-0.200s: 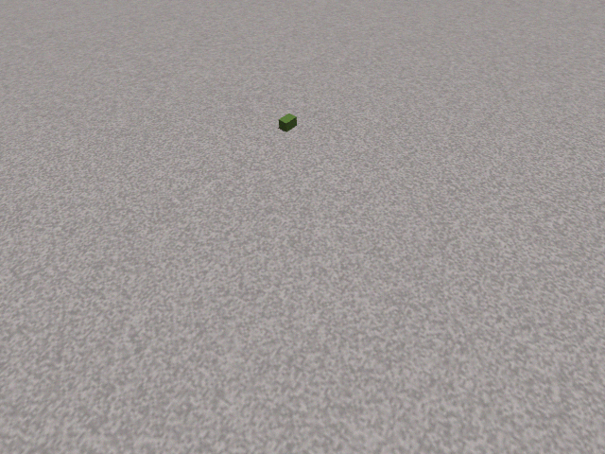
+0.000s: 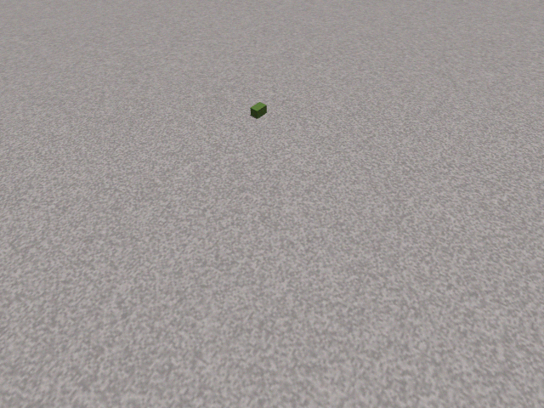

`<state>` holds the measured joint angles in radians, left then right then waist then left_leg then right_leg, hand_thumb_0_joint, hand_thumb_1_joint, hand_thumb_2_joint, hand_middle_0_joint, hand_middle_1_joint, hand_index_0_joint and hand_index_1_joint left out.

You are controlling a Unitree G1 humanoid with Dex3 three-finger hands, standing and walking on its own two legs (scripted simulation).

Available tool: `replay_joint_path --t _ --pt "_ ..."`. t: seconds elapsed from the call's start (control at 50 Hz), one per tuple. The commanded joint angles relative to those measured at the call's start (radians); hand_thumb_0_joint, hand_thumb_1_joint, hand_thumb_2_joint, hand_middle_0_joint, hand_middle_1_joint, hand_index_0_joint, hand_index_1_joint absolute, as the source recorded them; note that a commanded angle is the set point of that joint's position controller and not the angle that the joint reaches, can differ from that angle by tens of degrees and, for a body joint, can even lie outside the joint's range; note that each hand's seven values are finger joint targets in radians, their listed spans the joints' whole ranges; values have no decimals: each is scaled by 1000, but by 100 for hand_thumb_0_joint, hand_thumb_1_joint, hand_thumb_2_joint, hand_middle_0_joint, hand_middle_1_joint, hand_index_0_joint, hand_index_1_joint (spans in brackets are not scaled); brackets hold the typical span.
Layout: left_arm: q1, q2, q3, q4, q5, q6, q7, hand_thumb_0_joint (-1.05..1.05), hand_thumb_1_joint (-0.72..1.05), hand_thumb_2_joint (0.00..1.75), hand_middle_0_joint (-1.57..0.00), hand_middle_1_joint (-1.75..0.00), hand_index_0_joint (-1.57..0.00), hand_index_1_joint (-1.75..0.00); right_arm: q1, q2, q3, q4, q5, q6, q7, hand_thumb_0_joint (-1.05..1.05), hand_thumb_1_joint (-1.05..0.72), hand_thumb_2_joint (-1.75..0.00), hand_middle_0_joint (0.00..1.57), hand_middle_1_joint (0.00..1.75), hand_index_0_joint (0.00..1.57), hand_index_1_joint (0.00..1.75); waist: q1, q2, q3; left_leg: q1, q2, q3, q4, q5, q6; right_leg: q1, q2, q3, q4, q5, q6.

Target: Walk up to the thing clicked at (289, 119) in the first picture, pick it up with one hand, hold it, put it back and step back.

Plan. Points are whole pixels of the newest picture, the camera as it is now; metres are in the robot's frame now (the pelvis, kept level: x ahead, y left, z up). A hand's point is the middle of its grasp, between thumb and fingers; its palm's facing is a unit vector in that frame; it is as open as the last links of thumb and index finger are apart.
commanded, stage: stand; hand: left
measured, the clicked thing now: (258, 110) +1.92 +0.09 -0.75
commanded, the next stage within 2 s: walk up in 0.92 s
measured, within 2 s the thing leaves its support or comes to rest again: neither
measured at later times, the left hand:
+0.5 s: hand out of the picture +0.08 +0.25 -0.16, palm faces -0.03 -0.94 -0.34, open 7.4 cm
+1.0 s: hand out of the picture +0.09 +0.26 -0.15, palm faces +0.04 -0.95 -0.31, open 7.4 cm
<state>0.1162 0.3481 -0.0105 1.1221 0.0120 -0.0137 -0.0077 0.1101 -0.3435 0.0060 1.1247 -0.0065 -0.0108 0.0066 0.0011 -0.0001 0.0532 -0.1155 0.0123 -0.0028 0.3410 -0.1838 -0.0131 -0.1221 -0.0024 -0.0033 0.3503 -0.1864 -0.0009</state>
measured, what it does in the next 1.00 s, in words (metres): stands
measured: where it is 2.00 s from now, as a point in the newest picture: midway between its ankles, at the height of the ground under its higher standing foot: (261, 332)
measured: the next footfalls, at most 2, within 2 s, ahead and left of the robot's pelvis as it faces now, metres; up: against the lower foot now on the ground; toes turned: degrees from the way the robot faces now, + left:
left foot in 1.22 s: +0.15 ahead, +0.18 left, +0.00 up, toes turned +19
right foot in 1.70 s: +0.54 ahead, -0.04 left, +0.00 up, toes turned +19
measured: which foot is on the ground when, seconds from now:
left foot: down 0.00-1.00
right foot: down 0.00-1.00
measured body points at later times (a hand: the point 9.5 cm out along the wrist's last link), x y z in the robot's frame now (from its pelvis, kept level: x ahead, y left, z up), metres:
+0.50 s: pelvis +0.01 +0.00 +0.00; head +0.01 +0.00 +0.45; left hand +0.08 +0.30 -0.13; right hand +0.08 -0.30 -0.13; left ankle +0.00 +0.13 -0.75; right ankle +0.00 -0.12 -0.75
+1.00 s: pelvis +0.01 +0.00 +0.00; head +0.01 +0.00 +0.45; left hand +0.08 +0.31 -0.13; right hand +0.08 -0.31 -0.13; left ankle +0.00 +0.13 -0.74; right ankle +0.00 -0.12 -0.74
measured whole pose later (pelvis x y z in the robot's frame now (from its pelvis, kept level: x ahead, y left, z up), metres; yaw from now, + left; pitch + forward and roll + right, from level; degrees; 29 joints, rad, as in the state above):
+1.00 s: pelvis +0.01 +0.00 +0.00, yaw +4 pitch -1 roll -1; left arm 0.11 0.37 0.07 1.06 0.06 0.00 -0.07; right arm 0.20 -0.37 -0.03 1.07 -0.02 -0.02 0.04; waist 0.00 0.00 0.02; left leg -0.19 0.01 -0.05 0.47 -0.31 -0.01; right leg -0.15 -0.01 -0.07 0.44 -0.38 -0.02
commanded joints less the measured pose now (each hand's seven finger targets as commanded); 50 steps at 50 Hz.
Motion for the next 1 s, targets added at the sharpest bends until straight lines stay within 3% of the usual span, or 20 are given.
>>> replay_joint_path --t 0.0,0.24,0.88,0.9,0.92,0.94,0.96,0.98 --pt "-41 211 44 -60 -6 -21 17 0 90 90 -20 -30 -20 -30 -44 -208 -42 -66 -1 -23 -16 0 -90 -90 20 30 20 30 2 0 -66 -1 112 -92 -55 109 39 8 -120 99 -62 109 -27" --pt "-42 214 46 -61 -4 -21 18 0 90 90 -20 -30 -20 -30 -38 -208 -40 -64 -1 -22 -17 0 -90 -90 20 30 20 30 1 -5 -82 10 113 -90 -56 144 40 25 -124 97 -61 154 -25" --pt "-40 213 47 -61 -4 -19 18 0 90 90 -20 -30 -20 -30 -35 -212 -41 -62 -2 -21 -18 0 -90 -90 20 30 20 30 -1 12 -67 10 113 -90 -64 129 37 32 -128 100 -78 146 -28" --pt "-63 370 173 -145 39 -22 -34 0 90 90 -20 -30 -20 -30 67 -357 -123 -127 -1 -42 3 0 -90 -90 20 30 20 30 29 -76 -150 -151 102 -188 20 -354 84 113 -91 23 49 -418 -50" --pt "-79 366 181 -159 55 -15 -52 0 90 90 -20 -30 -20 -30 14 -369 -132 -141 -15 -46 15 0 -90 -90 20 30 20 30 51 -32 -45 -310 93 -197 9 -435 62 81 -105 43 81 -534 -62" --pt "-66 356 189 -172 61 -11 -63 0 90 90 -20 -30 -20 -30 -9 -356 -129 -169 -23 -46 21 0 -90 -90 20 30 20 30 66 -17 -8 -413 66 -142 32 -404 33 111 -131 65 42 -567 -78" --pt "18 350 194 -170 53 -11 -71 0 90 90 -20 -30 -20 -30 -112 -323 -124 -217 -28 -52 25 0 -90 -90 20 30 20 30 131 -73 -3 -540 13 -45 141 -324 3 183 -201 133 -59 -632 -113" --pt "52 367 207 -163 47 -13 -71 0 90 90 -20 -30 -20 -30 -154 -269 -120 -256 -31 -56 27 0 -90 -90 20 30 20 30 160 -255 3 -631 -30 86 397 -186 0 217 -344 277 -201 -674 -168"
